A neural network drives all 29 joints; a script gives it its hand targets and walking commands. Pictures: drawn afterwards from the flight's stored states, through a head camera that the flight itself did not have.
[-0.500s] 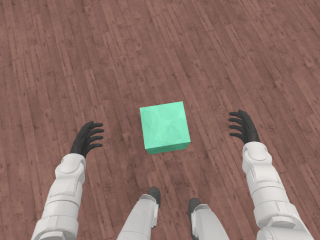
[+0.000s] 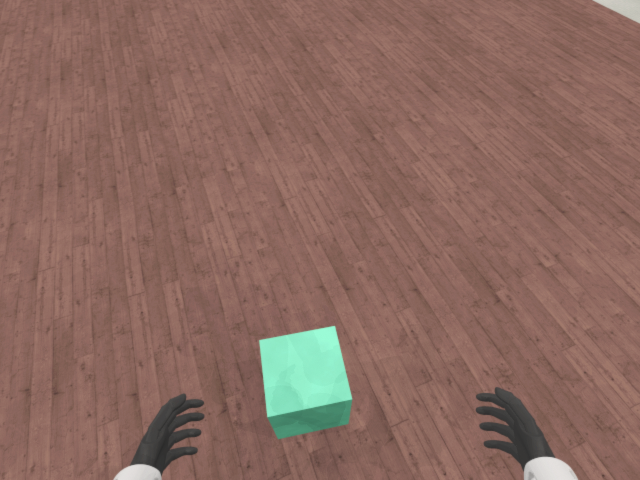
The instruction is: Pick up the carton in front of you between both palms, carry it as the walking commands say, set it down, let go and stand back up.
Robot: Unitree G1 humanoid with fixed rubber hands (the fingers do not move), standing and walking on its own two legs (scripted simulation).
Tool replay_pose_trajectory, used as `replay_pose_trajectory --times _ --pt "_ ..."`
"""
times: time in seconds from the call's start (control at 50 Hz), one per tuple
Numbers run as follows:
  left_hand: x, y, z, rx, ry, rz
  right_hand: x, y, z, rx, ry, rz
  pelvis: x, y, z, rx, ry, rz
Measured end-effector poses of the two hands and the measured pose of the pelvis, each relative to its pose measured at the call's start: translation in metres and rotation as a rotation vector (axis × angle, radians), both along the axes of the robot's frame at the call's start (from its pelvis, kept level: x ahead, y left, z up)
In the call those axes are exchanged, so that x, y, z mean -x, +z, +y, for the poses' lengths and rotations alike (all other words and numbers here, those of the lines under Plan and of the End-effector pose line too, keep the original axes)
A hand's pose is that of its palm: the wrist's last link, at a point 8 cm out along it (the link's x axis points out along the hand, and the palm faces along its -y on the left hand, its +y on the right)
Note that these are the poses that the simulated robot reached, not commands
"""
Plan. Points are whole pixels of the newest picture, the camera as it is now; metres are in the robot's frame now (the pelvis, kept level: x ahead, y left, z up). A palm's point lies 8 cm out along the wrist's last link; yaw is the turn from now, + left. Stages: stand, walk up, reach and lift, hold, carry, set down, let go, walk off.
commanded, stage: let go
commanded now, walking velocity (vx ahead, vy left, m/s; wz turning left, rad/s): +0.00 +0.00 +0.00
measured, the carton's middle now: (305, 383) +0.44 +0.08 -0.65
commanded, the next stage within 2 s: stand in 0.40 s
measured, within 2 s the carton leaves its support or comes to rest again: neither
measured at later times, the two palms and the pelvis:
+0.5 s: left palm (122, 473) +0.15 +0.27 -0.08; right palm out of the picture +0.14 -0.23 -0.09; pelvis +0.01 +0.01 -0.01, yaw +2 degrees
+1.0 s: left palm out of the picture +0.08 +0.30 -0.13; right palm (495, 459) +0.17 -0.21 -0.13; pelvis +0.04 +0.03 -0.03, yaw +7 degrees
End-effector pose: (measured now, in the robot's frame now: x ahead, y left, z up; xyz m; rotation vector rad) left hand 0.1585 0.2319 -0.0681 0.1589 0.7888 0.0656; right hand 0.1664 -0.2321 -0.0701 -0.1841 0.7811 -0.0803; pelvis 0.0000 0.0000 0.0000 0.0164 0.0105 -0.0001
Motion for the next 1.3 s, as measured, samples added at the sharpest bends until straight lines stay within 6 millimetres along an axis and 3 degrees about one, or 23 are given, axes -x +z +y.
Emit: replay_pose_trajectory --times 0.22,0.44,0.54,0.6,0.78,0.96,1.3 --pt "-0.007 0.0 -0.003 -0.011 -0.016 0.006 0.006 0.005 -0.003 -0.01 -0.003 0.012 -0.002 0.0 -0.002 0.0 -0.006 -0.073" --pt "-0.001 0.002 0.023 -0.091 0.026 -0.009 0.014 -0.004 0.009 0.043 -0.002 0.012 -0.002 -0.005 0.011 0.007 0.016 -0.043" --pt "0.022 -0.019 0.046 -0.14 0.07 0.011 0.04 -0.023 -0.005 0.116 0.008 0.124 -0.01 -0.01 0.015 0.002 0.044 0.026" --pt "0.037 -0.03 0.057 -0.147 0.103 0.062 0.045 -0.032 -0.006 0.12 0.017 0.173 -0.017 -0.012 0.017 0.003 0.06 0.05" --pt "0.059 -0.046 0.067 -0.15 0.186 0.149 0.021 -0.052 0.011 0.107 0.059 0.204 -0.035 -0.021 0.024 0.011 0.099 0.075" --pt "0.076 -0.058 0.066 -0.134 0.241 0.211 -0.003 -0.058 0.024 0.105 0.091 0.195 -0.042 -0.026 0.028 0.022 0.126 0.073" --pt "0.12 -0.066 0.069 -0.131 0.291 0.321 0.01 -0.058 0.019 0.143 0.108 0.254 -0.034 -0.025 0.027 0.035 0.165 0.048"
